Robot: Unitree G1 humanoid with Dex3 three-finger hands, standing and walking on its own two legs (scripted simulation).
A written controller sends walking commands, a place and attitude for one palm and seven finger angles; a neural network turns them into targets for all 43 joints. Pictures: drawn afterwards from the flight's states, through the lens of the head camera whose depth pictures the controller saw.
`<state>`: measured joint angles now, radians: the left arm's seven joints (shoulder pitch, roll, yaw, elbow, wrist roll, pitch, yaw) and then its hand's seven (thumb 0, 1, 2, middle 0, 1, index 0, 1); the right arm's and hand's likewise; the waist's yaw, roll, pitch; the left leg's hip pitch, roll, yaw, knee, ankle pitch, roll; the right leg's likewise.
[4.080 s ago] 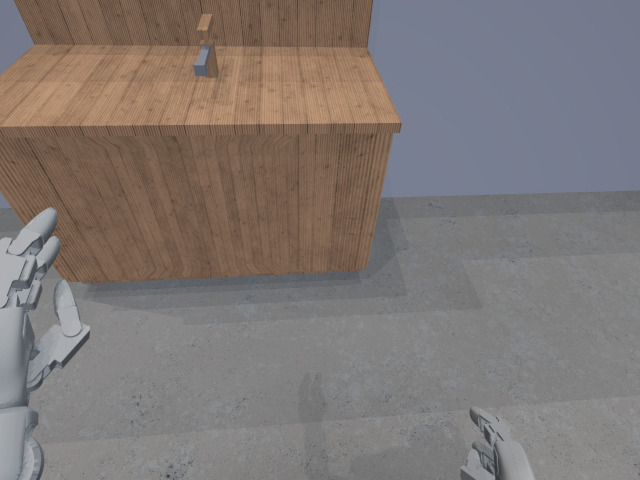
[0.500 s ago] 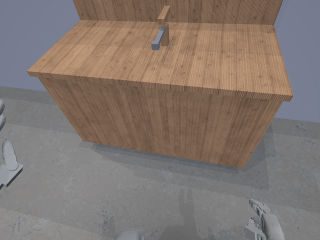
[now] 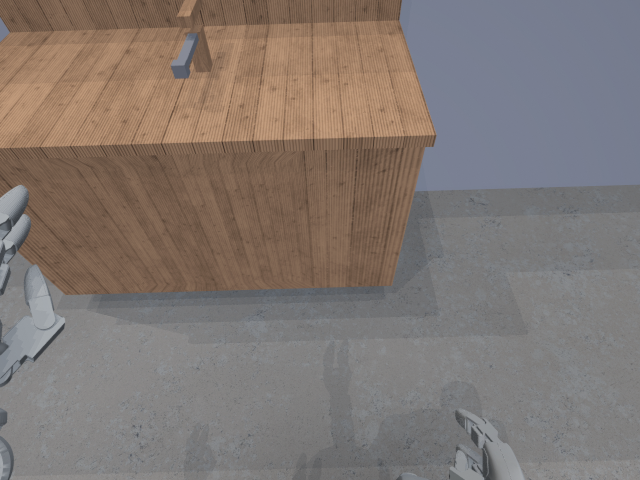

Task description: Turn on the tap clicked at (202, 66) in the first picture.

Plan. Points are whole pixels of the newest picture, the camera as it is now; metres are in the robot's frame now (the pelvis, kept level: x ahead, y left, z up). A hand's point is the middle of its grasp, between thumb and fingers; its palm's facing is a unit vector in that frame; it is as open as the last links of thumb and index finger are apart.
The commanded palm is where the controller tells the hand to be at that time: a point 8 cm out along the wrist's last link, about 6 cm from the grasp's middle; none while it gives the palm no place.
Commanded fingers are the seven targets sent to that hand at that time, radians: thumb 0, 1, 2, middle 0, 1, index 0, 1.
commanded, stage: turn to face it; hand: left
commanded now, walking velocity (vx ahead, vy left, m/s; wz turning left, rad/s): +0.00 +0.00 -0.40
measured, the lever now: (180, 69) +0.82 +0.39 +0.06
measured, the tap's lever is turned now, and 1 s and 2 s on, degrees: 0 0 0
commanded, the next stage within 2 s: take the last steps up to it in 0.28 s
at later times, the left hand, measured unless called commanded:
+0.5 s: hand (160, 313) +0.22 +0.16 +0.18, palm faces +0.31 -0.86 -0.40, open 7.4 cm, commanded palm +0.18 +0.19 +0.19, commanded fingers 0.00 0.90 0.90 -0.20 -0.30 -0.20 -0.30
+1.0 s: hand (202, 280) +0.26 +0.14 +0.17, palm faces +0.26 -0.85 -0.46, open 7.4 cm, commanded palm +0.21 +0.19 +0.19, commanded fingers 0.00 0.90 0.90 -0.20 -0.30 -0.20 -0.30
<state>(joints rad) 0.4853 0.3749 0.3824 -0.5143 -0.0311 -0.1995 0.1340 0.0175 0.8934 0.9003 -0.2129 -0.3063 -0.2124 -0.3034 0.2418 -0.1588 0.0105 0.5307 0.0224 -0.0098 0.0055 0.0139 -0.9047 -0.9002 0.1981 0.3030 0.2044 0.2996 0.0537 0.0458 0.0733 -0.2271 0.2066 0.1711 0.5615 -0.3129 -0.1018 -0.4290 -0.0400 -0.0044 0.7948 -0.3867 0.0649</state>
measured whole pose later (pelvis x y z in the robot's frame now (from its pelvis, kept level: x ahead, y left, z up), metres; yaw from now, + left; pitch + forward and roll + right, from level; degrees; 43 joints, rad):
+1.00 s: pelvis +0.02 -0.06 +0.01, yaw -8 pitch +0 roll +1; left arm 0.52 0.35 0.36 -0.51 -0.01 -0.26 0.16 0.02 0.89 0.90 -0.22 -0.31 -0.22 -0.30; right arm 0.26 -0.27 -0.06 0.65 0.00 -0.06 -0.06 0.02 -0.91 -0.90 0.20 0.30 0.20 0.30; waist 0.00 -0.01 0.06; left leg -0.36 0.07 0.13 0.58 -0.24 0.01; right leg -0.16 -0.10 -0.11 0.51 -0.35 0.03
